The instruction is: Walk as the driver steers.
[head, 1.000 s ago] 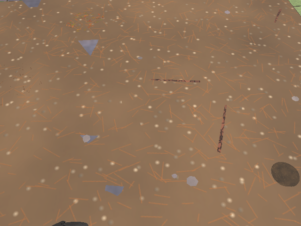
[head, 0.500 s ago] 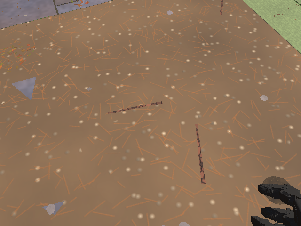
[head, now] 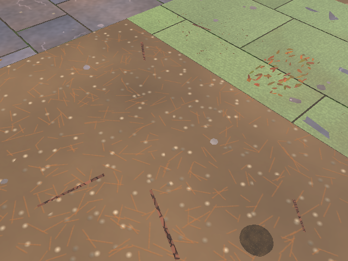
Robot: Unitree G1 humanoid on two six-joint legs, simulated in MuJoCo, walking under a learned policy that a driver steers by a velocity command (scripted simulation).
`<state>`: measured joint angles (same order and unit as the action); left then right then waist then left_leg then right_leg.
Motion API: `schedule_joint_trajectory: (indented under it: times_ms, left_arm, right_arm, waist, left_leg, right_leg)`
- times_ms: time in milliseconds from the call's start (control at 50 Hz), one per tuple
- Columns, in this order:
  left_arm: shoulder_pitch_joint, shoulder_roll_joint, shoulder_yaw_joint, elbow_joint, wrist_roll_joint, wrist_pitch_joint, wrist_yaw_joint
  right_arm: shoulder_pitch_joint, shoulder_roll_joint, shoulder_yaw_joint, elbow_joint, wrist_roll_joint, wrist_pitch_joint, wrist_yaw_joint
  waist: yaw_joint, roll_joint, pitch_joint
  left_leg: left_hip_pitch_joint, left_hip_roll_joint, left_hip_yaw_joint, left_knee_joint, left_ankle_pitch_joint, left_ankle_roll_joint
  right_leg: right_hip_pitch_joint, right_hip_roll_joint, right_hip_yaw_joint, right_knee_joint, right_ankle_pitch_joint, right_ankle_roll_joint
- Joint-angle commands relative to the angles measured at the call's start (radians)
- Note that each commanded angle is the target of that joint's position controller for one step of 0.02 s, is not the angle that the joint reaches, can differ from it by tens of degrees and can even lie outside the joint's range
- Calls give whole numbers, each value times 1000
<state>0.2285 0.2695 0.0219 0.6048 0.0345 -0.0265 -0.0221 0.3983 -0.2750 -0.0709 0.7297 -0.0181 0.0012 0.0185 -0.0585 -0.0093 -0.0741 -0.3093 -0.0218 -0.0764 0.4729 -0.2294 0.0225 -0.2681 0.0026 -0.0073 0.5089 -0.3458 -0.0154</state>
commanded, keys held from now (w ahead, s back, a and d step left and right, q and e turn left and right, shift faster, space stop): w+q+shift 0.52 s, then w+e+shift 0.48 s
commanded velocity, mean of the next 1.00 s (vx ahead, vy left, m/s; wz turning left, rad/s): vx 0.93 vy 0.00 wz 0.28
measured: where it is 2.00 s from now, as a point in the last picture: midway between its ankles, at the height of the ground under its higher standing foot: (93, 85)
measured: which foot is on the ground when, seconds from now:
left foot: down 0.00-0.00, up 0.02-0.44, down 0.46-0.94, up 0.96-1.00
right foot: up 0.00-0.00, down 0.02-0.46, up 0.48-0.92, down 0.94-1.00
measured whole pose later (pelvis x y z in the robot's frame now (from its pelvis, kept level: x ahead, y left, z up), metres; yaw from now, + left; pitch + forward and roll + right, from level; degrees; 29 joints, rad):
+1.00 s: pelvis +0.69 +0.30 -0.04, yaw +18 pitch +0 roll -1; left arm 0.30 0.31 0.05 0.81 0.01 -0.03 -0.03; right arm 0.30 -0.28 -0.02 0.81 -0.04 -0.08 -0.02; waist 0.06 0.00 0.05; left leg -0.13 -0.09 0.04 1.33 -0.37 0.01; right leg -0.47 0.15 -0.10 0.66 -0.21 -0.20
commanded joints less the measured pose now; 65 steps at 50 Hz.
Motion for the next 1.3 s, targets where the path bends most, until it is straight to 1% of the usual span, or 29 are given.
schedule_joint_trajectory:
  times_ms: [20,40,60,120,320,380,420,440,460,480,500,520,540,560,620,720,780,840,900,920,940,960,980,1000,1020,1080,1140,1240,1300]
  left_arm:
    - [310,170,44,12,7,-29,33]
    - [235,302,84,-7,25,-25,51]
    - [195,251,81,2,25,-32,57]
    - [67,133,40,3,1,-55,45]
    - [204,129,54,155,10,-91,37]
    - [205,177,60,186,10,-80,43]
    - [185,249,78,185,16,-47,48]
    - [153,273,85,166,9,-37,43]
    - [150,233,74,156,14,-43,36]
    - [151,79,38,50,-6,-60,8]
    - [11,141,34,-5,3,-87,7]
    - [-64,140,30,-29,-4,-104,8]
    - [0,121,18,3,-10,-109,13]
    - [26,105,10,21,2,-96,14]
    - [104,85,2,74,14,-29,-2]
    - [-125,58,-7,27,-26,-22,-23]
    - [-164,34,-12,36,-39,-34,-42]
    - [-127,72,-2,71,-33,-38,-47]
    - [213,173,38,181,-29,-17,-30]
    - [440,213,63,245,-31,-11,-20]
    - [551,239,86,284,-38,-2,-4]
    - [434,251,86,284,-21,6,1]
    - [320,259,89,231,-14,3,2]
    - [261,189,84,196,-17,2,7]
    - [217,150,74,204,-18,1,6]
    - [183,147,61,210,-22,-41,12]
    - [189,179,75,202,-27,-63,8]
    - [263,207,100,215,-45,-58,-1]
    - [235,239,111,204,-36,-55,14]
  right_arm:
    - [-228,50,9,-157,13,-27,2]
    - [-274,20,11,-208,14,-45,2]
    - [-340,-58,-7,-223,3,-46,10]
    - [-194,-110,-35,-121,-11,-21,51]
    - [-451,-65,4,-177,-18,5,101]
    - [-441,-44,22,-187,-6,5,87]
    - [-215,-103,-2,-137,5,-1,64]
    - [-6,-158,-30,-77,5,-12,50]
    - [139,-232,-64,-20,-7,-12,30]
    - [20,-371,-97,-42,-8,6,20]
    - [66,-364,-100,-75,3,13,19]
    - [64,-343,-94,-46,-1,9,6]
    - [46,-271,-74,-23,-7,-4,-5]
    - [-10,-219,-54,-27,-13,-22,-13]
    - [-67,-128,-9,-27,-7,-74,-6]
    - [15,-122,1,27,8,-121,18]
    - [39,-131,13,55,10,-142,3]
    - [21,-165,11,65,5,-146,-24]
    - [-65,-227,-12,47,-36,-98,-69]
    - [-157,-249,-21,24,-45,-79,-76]
    - [-242,-208,-14,14,-40,-78,-64]
    - [-209,2,43,-65,-36,-105,-39]
    - [-115,-12,66,-125,-5,-126,-28]
    - [-175,-93,66,-116,-27,-145,-20]
    - [-207,-114,62,-113,-36,-148,-13]
    - [-225,-88,83,-130,-69,-82,-11]
    - [-387,-76,99,-200,-43,-70,0]
    - [-520,-58,104,-242,-10,-79,3]
    - [-427,-120,76,-217,-12,-92,-14]
  waist:
    - [224,-176,30]
    - [197,-191,76]
    - [180,-97,117]
    - [74,-131,119]
    - [124,-65,266]
    - [85,-79,216]
    - [-45,-129,55]
    - [-140,-124,-59]
    - [-188,-49,-133]
    - [-34,315,-155]
    - [-107,118,-247]
    - [-98,66,-132]
    - [-25,-25,-16]
    - [24,-60,23]
    - [99,-19,107]
    - [30,7,246]
    - [17,25,212]
    - [58,82,133]
    - [248,142,-38]
    - [373,129,-84]
    - [431,-4,-52]
    - [215,-317,-3]
    - [143,-247,-186]
    - [145,-14,-81]
    - [88,116,42]
    - [4,131,180]
    - [54,52,221]
    - [172,-41,146]
    - [124,-57,59]
  left_leg:
    - [-592,-62,-46,341,-347,25]
    - [-754,-34,-34,476,-216,19]
    - [-762,36,-80,564,-121,22]
    - [-630,47,-15,665,29,-20]
    - [-593,116,166,471,162,69]
    - [-375,28,290,325,63,156]
    - [-118,-72,315,332,-85,202]
    - [158,-117,280,285,-113,227]
    - [463,-82,131,214,-169,243]
    - [724,216,-512,-25,-409,394]
    - [736,260,-741,-168,-412,409]
    - [642,265,-678,-207,-336,379]
    - [462,260,-566,-217,-227,329]
    - [311,224,-457,-214,-181,294]
    - [59,156,-266,-294,-89,259]
    - [108,65,47,-400,390,113]
    - [201,81,168,-448,689,48]
    - [377,124,229,-367,1127,-4]
    - [458,180,244,97,1560,-35]
    - [359,176,242,445,1500,-35]
    - [140,25,257,930,786,-18]
    - [-421,-129,131,1300,-301,-53]
    - [-570,-86,-59,1317,-270,-40]
    - [-553,-18,-80,1167,-142,-5]
    - [-489,31,-61,1036,-78,8]
    - [-340,109,-22,809,-102,-47]
    - [-232,131,52,480,93,-85]
    - [-143,55,84,129,352,-63]
    - [20,1,64,13,232,-42]
  right_leg:
    - [541,-346,363,-274,-321,-30]
    - [429,-515,628,-361,-494,-140]
    - [362,-481,605,-361,-497,-164]
    - [261,-305,243,-385,-195,-86]
    - [314,-258,-188,-457,196,-62]
    - [378,-259,-287,-303,945,-47]
    - [409,-297,-288,35,1413,-53]
    - [291,-299,-268,307,1381,-61]
    - [42,-245,-254,629,991,-32]
    - [-471,11,-185,1063,-88,55]
    - [-574,13,51,1123,-34,36]
    - [-613,-42,85,1083,5,19]
    - [-555,-103,67,965,51,6]
    - [-471,-143,66,883,49,0]
    - [-350,-186,50,762,59,1]
    - [-459,-146,-37,412,383,-37]
    - [-364,-55,-99,231,549,-82]
    - [-240,36,-162,135,582,-117]
    - [58,151,-187,160,369,-151]
    - [232,108,-107,104,314,-202]
    - [373,53,-12,45,252,-256]
    - [594,-88,333,185,441,-366]
    - [675,-238,771,-105,29,-498]
    - [513,-245,827,-277,-211,-440]
    - [304,-212,744,-320,-229,-377]
    - [-74,-90,536,-359,-62,-336]
    - [-220,-7,404,-407,147,-316]
    - [19,2,389,-315,484,-220]
    - [156,-15,412,-126,735,-163]
Velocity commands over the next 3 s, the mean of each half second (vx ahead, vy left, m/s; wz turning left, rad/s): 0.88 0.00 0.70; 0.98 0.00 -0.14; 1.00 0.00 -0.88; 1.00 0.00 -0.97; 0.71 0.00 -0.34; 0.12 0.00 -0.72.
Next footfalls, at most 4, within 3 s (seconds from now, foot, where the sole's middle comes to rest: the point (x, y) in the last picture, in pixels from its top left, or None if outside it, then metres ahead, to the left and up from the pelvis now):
0.02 right None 0.02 -0.12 -0.78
0.46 left None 0.37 0.20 -0.78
0.94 right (92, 202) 0.82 0.33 -0.78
1.34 left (45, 140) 1.19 0.61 -0.78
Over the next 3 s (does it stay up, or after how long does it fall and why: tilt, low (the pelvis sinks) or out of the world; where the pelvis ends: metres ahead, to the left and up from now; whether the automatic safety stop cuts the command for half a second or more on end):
stays up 2.08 0.05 -0.01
